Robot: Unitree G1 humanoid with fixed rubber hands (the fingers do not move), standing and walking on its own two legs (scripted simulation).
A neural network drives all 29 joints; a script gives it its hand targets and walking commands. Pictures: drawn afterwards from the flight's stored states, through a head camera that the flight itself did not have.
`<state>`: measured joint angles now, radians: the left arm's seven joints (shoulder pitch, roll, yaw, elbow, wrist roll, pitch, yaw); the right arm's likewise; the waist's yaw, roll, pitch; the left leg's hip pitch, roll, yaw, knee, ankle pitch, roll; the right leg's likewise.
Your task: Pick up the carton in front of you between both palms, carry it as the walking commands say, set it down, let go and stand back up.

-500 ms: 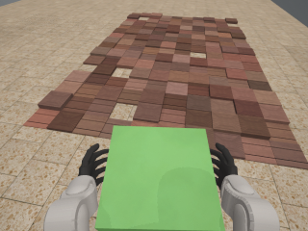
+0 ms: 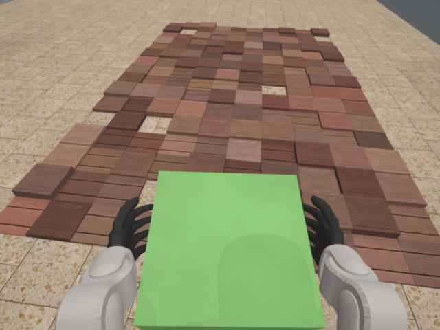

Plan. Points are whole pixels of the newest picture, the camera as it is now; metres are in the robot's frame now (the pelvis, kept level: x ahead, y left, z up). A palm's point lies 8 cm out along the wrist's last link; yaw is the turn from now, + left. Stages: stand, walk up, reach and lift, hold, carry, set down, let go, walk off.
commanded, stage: carry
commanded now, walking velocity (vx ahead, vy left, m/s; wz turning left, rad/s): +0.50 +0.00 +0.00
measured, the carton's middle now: (223, 263) +0.24 +0.00 +0.05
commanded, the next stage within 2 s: none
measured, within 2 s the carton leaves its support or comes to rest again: neither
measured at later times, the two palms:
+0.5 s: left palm (167, 88) +0.67 +0.15 +0.15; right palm (282, 89) +0.67 -0.15 +0.15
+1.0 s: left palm (177, 41) +1.04 +0.16 +0.15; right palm (259, 40) +1.05 -0.14 +0.15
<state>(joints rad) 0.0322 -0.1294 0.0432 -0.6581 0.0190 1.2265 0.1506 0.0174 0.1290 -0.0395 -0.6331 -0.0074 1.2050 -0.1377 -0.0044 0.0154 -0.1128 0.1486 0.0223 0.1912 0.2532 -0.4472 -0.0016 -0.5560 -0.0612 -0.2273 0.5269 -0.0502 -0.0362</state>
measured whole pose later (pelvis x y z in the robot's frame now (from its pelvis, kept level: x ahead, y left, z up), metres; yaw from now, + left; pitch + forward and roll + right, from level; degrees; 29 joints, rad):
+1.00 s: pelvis +0.69 +0.00 +0.01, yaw +1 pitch +4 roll -2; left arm -0.55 -0.11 0.23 -0.26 0.02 1.13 0.17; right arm -0.54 0.08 -0.27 -0.28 0.03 1.13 -0.17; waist 0.02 0.03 0.03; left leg -0.13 0.04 0.12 0.69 -0.39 0.06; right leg -0.65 0.02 -0.19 0.72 -0.11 -0.11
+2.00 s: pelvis +1.34 -0.02 +0.05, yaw +1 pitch +5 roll +3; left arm -0.50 -0.11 0.26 -0.19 -0.01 1.13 0.18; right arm -0.54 0.10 -0.26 -0.17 0.01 1.15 -0.19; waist 0.04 -0.01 0.00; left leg -0.54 -0.01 0.04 1.23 -0.45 0.02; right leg -0.36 0.01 -0.06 0.52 -0.25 -0.09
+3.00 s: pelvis +1.99 -0.03 +0.07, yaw +2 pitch +5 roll +0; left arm -0.12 -0.13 0.07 -0.56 0.00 1.22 0.18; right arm -0.10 0.13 -0.10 -0.59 -0.01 1.22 -0.15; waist 0.04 0.00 -0.14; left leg -0.51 0.06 0.09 0.63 -0.24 -0.01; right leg -0.15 -0.05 -0.16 0.36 -0.29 0.01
